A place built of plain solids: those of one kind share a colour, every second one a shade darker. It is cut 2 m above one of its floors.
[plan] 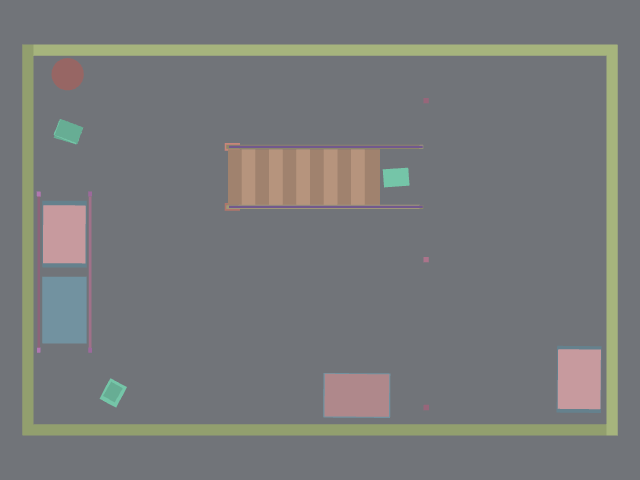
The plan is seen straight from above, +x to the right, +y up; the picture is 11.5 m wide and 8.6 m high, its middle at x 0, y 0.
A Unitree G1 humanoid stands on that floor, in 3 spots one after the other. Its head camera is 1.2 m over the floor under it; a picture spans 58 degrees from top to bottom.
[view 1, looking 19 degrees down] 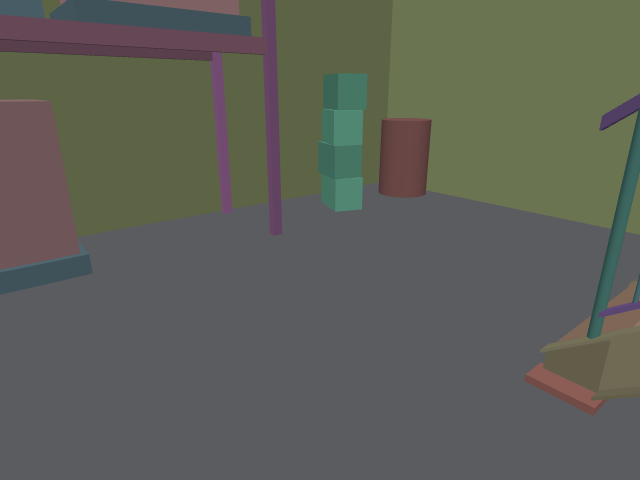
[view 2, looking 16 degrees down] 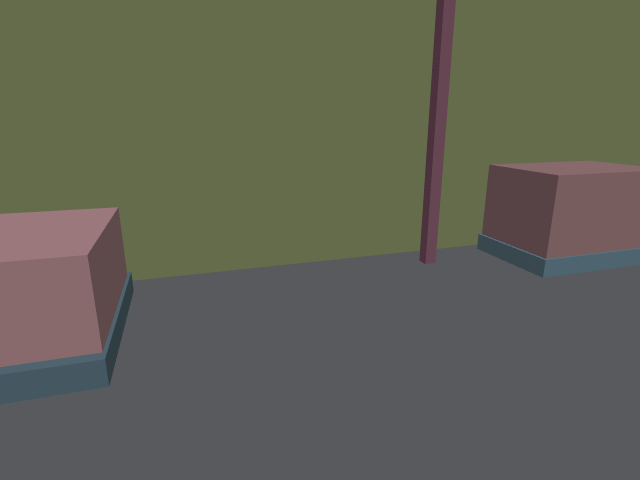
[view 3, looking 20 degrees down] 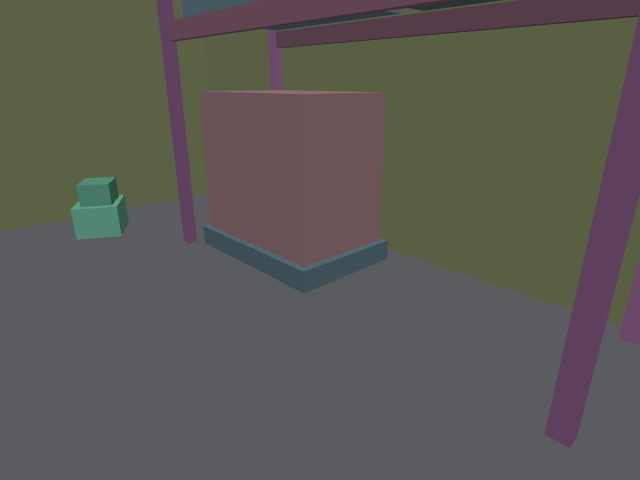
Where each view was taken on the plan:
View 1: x -1.03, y -1.17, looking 141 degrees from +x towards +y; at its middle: ground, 3.69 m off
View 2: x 3.86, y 0.05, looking -108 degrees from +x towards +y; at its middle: wall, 3.67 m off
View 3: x -2.65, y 1.13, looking -133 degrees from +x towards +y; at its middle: load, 2.66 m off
